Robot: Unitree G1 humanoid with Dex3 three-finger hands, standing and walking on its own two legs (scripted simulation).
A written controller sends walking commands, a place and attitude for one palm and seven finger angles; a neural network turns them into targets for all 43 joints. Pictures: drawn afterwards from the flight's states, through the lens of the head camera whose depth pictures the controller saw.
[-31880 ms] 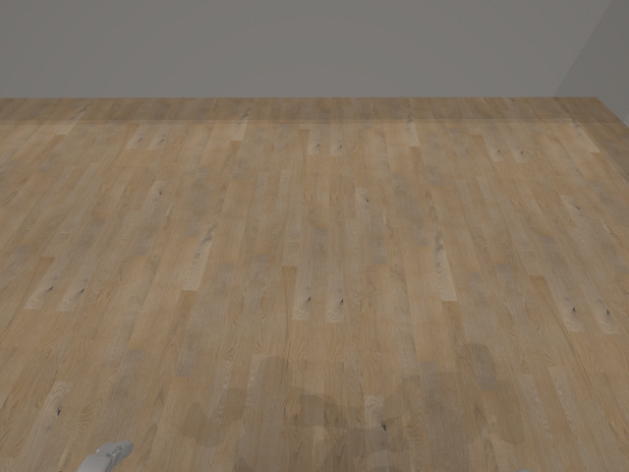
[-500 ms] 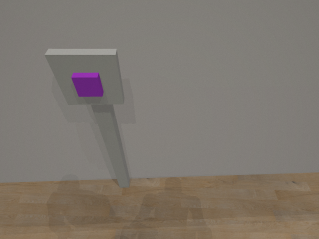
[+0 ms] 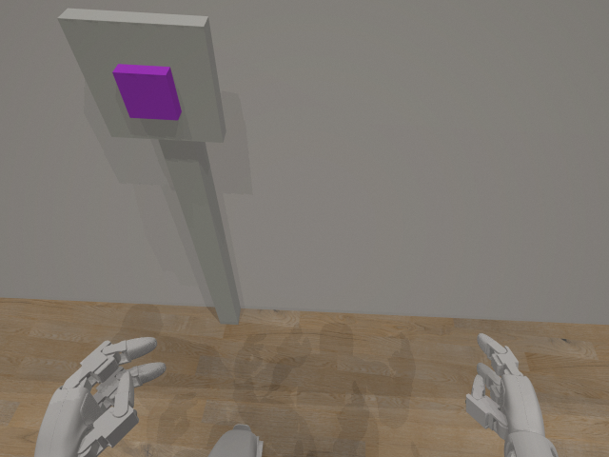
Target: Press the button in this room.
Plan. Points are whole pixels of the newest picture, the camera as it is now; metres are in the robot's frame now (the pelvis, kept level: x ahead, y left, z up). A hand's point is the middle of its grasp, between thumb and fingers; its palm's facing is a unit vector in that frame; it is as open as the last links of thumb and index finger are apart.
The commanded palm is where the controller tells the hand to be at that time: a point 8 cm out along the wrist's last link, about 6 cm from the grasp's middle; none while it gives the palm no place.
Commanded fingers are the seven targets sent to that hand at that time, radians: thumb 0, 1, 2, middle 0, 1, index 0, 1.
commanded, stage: raise the hand and make a fist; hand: left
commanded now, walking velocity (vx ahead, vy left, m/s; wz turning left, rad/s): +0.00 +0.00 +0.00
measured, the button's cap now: (150, 91) +0.54 +0.28 +0.17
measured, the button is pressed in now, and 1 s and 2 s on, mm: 0 0 0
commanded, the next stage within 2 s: aim a knuckle at the button in 1.56 s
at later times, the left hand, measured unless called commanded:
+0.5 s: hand (102, 333) +0.22 +0.24 +0.09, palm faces +0.14 -0.99 -0.07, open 3.0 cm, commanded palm +0.19 +0.28 +0.10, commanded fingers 0.00 0.90 0.90 -1.30 -1.50 -1.30 -1.50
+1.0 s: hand (76, 304) +0.23 +0.25 +0.13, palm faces +0.07 -1.00 -0.06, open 3.1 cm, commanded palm +0.21 +0.31 +0.15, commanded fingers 0.00 0.90 0.90 -1.30 -1.50 -1.30 -1.50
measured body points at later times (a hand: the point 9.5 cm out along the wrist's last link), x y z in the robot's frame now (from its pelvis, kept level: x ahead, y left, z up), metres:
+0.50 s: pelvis +0.02 +0.02 +0.02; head +0.06 +0.01 +0.46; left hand +0.21 +0.29 +0.10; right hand +0.15 -0.24 -0.08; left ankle +0.05 +0.15 -0.68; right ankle -0.02 -0.09 -0.68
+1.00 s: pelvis +0.01 +0.05 +0.03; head +0.02 +0.05 +0.48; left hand +0.22 +0.31 +0.14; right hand +0.22 -0.16 -0.02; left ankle +0.05 +0.15 -0.68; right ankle -0.02 -0.09 -0.68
